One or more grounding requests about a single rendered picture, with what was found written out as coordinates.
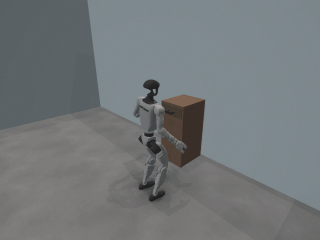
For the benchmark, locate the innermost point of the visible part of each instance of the robot right hand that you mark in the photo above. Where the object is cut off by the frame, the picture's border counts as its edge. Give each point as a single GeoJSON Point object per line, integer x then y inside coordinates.
{"type": "Point", "coordinates": [180, 147]}

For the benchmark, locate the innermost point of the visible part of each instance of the left robot shin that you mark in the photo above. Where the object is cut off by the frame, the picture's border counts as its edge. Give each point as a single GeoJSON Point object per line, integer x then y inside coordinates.
{"type": "Point", "coordinates": [148, 169]}

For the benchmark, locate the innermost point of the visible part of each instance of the left robot upper arm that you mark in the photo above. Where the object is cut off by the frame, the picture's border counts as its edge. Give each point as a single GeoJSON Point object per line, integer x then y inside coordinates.
{"type": "Point", "coordinates": [136, 111]}

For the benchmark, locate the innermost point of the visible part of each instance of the drawer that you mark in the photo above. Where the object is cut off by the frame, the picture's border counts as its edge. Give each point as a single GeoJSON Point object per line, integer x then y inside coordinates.
{"type": "Point", "coordinates": [177, 110]}

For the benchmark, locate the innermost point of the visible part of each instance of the right robot upper arm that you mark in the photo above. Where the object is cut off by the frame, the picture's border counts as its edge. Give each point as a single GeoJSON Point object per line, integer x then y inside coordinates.
{"type": "Point", "coordinates": [159, 112]}

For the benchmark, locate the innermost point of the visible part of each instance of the robot right forearm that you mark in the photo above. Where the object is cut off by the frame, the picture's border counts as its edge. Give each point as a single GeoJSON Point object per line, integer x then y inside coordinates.
{"type": "Point", "coordinates": [169, 137]}

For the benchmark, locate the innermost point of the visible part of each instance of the left robot foot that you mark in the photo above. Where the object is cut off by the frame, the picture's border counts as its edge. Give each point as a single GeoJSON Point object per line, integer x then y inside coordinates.
{"type": "Point", "coordinates": [149, 184]}

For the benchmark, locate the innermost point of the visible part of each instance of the cabinet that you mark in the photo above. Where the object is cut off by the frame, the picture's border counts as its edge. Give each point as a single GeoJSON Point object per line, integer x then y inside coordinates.
{"type": "Point", "coordinates": [188, 130]}

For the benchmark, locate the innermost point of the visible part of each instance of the handle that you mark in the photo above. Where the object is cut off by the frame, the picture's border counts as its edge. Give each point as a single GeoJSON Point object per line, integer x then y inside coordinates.
{"type": "Point", "coordinates": [169, 112]}

